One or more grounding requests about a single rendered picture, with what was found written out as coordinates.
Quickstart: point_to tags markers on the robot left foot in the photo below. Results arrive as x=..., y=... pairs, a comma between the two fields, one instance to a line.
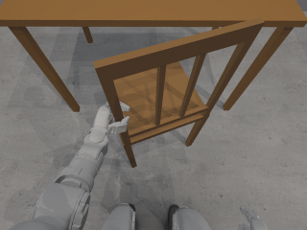
x=133, y=208

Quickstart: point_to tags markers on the left robot hand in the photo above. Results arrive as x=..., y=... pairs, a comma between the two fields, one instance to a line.
x=104, y=118

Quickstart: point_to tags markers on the table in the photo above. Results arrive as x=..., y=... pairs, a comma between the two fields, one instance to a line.
x=284, y=15

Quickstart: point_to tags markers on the left robot forearm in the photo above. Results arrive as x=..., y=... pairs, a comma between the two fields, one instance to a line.
x=86, y=163

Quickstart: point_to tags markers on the left robot upper arm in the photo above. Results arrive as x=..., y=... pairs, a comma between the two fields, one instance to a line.
x=62, y=207

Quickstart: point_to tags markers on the chair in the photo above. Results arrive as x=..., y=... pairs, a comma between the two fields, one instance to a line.
x=153, y=84

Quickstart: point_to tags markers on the left robot shin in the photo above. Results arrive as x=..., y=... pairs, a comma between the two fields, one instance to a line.
x=125, y=204

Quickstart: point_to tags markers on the right robot hand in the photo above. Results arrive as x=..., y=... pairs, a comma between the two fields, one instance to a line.
x=253, y=220

